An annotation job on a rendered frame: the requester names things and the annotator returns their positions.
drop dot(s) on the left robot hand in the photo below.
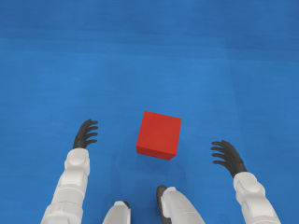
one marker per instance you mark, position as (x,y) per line
(83,135)

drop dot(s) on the left robot thigh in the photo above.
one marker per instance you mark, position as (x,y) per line
(118,214)

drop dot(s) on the robot left shin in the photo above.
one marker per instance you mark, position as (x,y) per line
(119,203)

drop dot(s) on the left robot forearm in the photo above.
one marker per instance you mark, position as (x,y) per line
(67,201)

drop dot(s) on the right robot forearm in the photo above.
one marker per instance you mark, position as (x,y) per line
(256,209)

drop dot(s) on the right robot hand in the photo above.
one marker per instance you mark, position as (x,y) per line
(233,162)

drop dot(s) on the carton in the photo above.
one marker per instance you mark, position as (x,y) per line
(158,136)

